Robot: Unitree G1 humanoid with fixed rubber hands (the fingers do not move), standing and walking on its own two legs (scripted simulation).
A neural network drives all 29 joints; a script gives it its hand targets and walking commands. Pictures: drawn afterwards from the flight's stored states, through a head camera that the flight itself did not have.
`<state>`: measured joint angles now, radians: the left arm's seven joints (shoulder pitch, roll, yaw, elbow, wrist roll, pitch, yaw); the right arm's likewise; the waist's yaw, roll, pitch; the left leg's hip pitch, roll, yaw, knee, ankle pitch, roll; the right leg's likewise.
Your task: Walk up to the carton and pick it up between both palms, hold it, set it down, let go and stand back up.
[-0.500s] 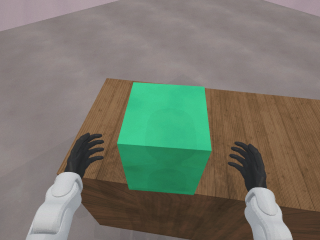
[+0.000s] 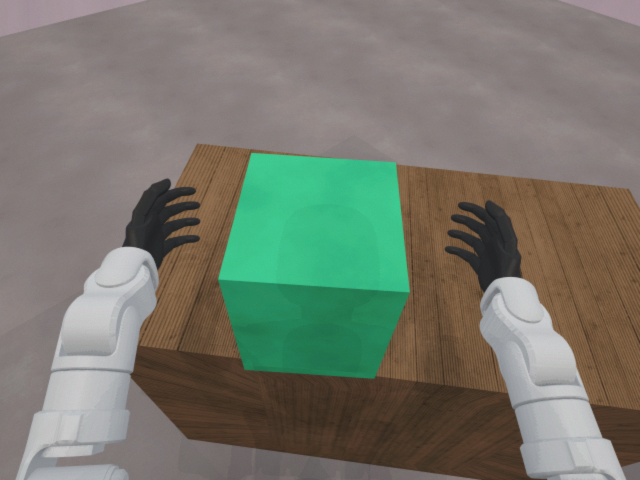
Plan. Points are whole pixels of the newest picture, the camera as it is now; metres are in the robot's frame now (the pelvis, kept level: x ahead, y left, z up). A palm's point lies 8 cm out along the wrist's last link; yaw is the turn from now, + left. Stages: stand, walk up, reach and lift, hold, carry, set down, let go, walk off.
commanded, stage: reach and lift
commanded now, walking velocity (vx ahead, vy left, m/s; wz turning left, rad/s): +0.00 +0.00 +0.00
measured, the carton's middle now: (316, 271) +0.40 +0.02 +0.00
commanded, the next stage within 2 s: none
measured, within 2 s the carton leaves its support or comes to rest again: leaves its support in 1.96 s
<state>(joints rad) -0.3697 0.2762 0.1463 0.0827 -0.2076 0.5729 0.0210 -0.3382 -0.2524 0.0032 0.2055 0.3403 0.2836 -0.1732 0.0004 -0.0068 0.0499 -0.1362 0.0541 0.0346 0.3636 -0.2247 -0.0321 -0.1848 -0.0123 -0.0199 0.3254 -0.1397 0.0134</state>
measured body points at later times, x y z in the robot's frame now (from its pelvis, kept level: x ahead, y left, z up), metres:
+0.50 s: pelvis +0.00 +0.00 +0.00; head +0.02 +0.01 +0.45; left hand +0.41 +0.22 +0.12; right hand +0.41 -0.18 +0.12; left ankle -0.02 +0.13 -0.75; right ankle +0.02 -0.13 -0.75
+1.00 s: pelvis +0.00 +0.01 -0.02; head +0.04 +0.01 +0.43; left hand +0.39 +0.21 +0.02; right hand +0.40 -0.15 +0.01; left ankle -0.02 +0.13 -0.75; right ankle +0.02 -0.13 -0.75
